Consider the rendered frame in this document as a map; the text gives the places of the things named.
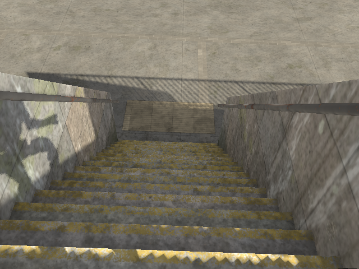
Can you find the stairs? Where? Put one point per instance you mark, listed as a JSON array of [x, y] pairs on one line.
[[156, 205]]

